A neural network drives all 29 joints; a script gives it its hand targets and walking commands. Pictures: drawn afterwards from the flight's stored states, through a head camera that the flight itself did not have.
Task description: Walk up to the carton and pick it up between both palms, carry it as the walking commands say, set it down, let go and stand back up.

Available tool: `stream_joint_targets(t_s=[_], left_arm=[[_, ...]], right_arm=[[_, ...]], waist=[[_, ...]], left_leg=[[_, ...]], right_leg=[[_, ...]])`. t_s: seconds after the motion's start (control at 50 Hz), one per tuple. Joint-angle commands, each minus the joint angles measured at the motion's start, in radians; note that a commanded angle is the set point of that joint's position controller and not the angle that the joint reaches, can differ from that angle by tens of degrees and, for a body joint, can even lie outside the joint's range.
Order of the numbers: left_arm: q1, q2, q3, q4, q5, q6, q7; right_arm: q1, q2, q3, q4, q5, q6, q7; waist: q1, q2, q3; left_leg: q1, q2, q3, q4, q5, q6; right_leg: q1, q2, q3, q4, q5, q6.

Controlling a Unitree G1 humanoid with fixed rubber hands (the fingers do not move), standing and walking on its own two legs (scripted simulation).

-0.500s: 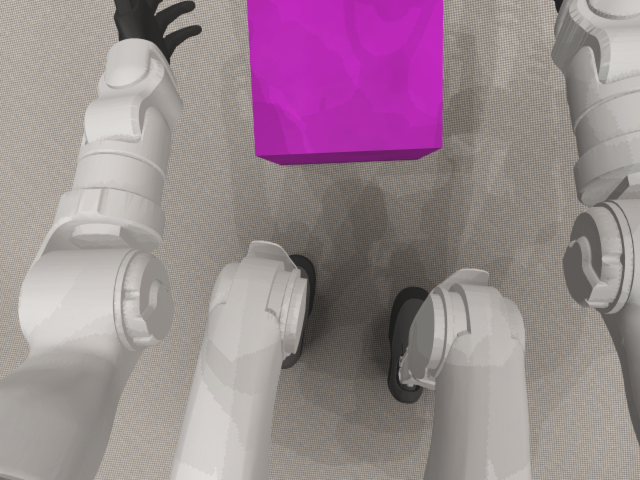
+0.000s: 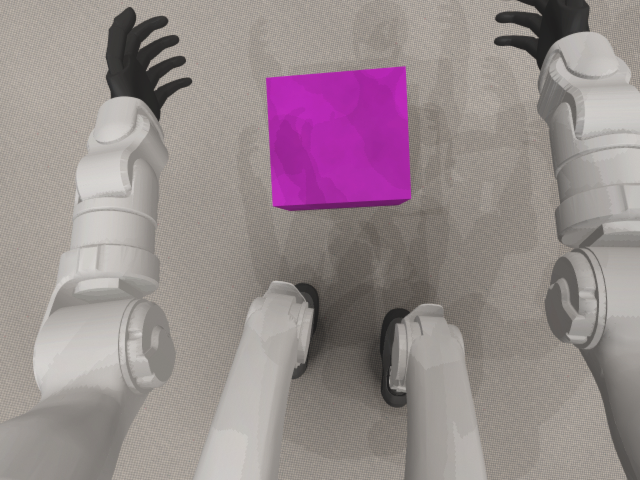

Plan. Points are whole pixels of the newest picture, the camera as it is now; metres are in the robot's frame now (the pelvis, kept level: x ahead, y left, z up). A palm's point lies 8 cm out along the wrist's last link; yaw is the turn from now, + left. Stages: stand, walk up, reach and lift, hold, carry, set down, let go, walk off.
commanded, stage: set down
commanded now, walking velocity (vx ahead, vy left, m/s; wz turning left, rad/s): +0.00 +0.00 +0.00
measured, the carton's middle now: (339, 148) +0.52 +0.06 -0.45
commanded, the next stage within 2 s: let go in 0.42 s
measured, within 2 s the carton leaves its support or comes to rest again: neither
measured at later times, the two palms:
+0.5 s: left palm (53, 50) +0.48 +0.25 +0.03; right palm out of the picture +0.57 -0.15 +0.02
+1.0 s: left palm out of the picture +0.36 +0.26 +0.11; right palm out of the picture +0.41 -0.18 +0.10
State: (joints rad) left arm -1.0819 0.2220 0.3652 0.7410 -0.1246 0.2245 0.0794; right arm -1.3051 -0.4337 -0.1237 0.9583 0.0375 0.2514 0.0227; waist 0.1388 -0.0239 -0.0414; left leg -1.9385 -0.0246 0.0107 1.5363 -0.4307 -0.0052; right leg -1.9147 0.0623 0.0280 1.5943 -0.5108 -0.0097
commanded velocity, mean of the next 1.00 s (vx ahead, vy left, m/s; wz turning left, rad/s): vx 0.00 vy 0.00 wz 0.00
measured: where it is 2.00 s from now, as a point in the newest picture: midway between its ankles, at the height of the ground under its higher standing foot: (345, 359)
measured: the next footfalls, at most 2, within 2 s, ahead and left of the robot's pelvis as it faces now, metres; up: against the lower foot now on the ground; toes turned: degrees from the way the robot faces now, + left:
none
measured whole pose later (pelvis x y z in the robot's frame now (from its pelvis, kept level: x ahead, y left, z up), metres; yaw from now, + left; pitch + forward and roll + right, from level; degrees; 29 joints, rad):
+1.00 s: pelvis +0.07 +0.02 +0.20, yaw -1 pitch +28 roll -1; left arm -0.25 0.20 0.18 0.54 0.02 0.07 -0.12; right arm -0.38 -0.15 -0.18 0.60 -0.10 0.10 -0.04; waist 0.09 0.01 -0.05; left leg -0.93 -0.03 -0.02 0.69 -0.24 0.02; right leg -0.89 0.05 0.06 0.69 -0.28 0.01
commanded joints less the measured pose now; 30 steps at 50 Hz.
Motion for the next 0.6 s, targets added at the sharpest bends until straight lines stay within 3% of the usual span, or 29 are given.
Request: stream_joint_targets(t_s=[0.0,0.16,0.32,0.42,0.5,0.58], left_arm=[[-0.181,0.122,0.018,-0.096,0.017,-0.024,-0.013],[-0.147,0.091,0.062,-0.092,0.083,-0.04,-0.029],[-0.103,0.07,0.083,-0.142,0.112,-0.055,-0.043],[-0.088,0.031,0.096,-0.1,0.153,-0.076,-0.06],[-0.03,0.003,0.113,-0.07,0.2,-0.086,-0.073],[0.1,0.022,0.1,-0.131,0.238,-0.104,-0.091]], right_arm=[[-0.273,-0.085,-0.022,-0.099,-0.015,-0.023,0.005],[-0.229,-0.061,-0.059,-0.072,-0.067,-0.041,0.015],[-0.198,-0.046,-0.076,-0.12,-0.095,-0.058,0.027],[-0.17,-0.005,-0.091,-0.08,-0.114,-0.072,0.039],[-0.09,0.028,-0.122,-0.059,-0.141,-0.08,0.029],[0.047,0.061,-0.137,-0.145,-0.177,-0.096,-0.005]], waist=[[0.036,-0.135,-1.069],[0.039,-0.113,-1.011],[0.037,-0.108,-1.022],[0.024,-0.111,-0.922],[0.018,-0.11,-0.934],[0.01,-0.1,-1.046]], left_leg=[[0.632,-0.034,0.064,-0.163,0.422,-0.052],[0.759,-0.034,0.059,-0.334,0.431,-0.056],[0.91,-0.029,0.051,-0.498,0.487,-0.054],[0.893,-0.023,0.047,-0.556,0.477,-0.056],[0.927,-0.025,0.044,-0.581,0.525,-0.06],[1.024,-0.03,0.046,-0.604,0.623,-0.057]], right_leg=[[0.638,0.028,-0.015,-0.212,0.35,0.021],[0.722,0.023,-0.003,-0.386,0.355,0.026],[0.877,0.018,0.01,-0.551,0.419,0.032],[0.882,0.01,0.011,-0.614,0.429,0.03],[0.913,0.013,0.007,-0.645,0.478,0.032],[1.032,0.02,0.009,-0.668,0.598,0.04]])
